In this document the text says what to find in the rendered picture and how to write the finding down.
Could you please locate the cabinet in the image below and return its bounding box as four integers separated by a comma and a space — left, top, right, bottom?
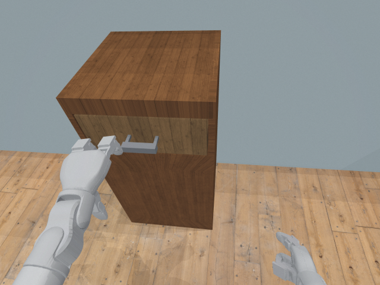
56, 30, 221, 230

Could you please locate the left robot forearm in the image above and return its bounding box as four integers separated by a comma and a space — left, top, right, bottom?
12, 189, 96, 285

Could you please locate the right robot hand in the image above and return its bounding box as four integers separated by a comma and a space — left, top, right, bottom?
272, 232, 317, 285

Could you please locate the handle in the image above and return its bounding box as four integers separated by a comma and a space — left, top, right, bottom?
121, 135, 159, 154

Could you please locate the left robot hand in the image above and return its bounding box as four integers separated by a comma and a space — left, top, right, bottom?
60, 135, 123, 220

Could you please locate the drawer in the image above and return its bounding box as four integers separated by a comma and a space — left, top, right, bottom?
74, 114, 208, 156

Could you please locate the right robot forearm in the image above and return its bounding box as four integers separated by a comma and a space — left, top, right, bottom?
296, 271, 327, 285

